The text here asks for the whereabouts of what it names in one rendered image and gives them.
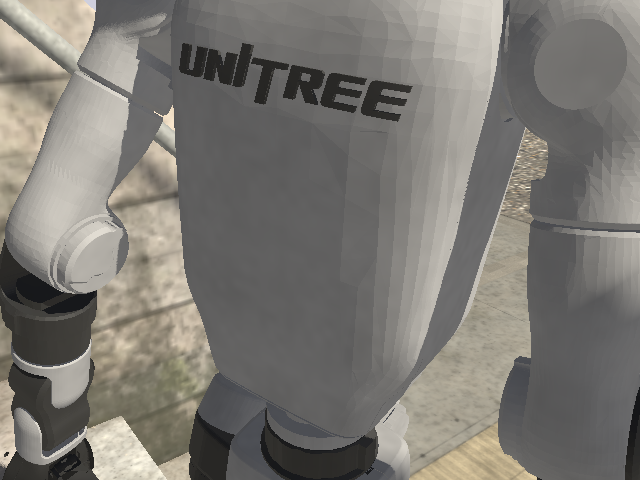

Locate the right robot upper arm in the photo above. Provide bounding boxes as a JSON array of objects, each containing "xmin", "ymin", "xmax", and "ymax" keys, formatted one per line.
[{"xmin": 498, "ymin": 0, "xmax": 640, "ymax": 480}]

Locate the left robot forearm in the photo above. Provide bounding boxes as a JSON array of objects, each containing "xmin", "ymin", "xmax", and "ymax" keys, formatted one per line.
[{"xmin": 0, "ymin": 239, "xmax": 97, "ymax": 465}]

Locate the robot left hand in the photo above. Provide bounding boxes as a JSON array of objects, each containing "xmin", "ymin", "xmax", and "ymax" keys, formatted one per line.
[{"xmin": 2, "ymin": 438, "xmax": 99, "ymax": 480}]

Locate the robot left thigh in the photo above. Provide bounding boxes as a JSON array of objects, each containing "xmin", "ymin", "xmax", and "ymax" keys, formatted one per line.
[{"xmin": 189, "ymin": 372, "xmax": 409, "ymax": 480}]

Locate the humanoid robot torso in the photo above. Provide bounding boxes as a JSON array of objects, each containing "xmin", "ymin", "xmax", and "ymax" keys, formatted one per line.
[{"xmin": 170, "ymin": 0, "xmax": 526, "ymax": 480}]

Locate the left robot upper arm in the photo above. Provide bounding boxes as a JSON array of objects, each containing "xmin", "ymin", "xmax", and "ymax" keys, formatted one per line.
[{"xmin": 5, "ymin": 0, "xmax": 176, "ymax": 294}]

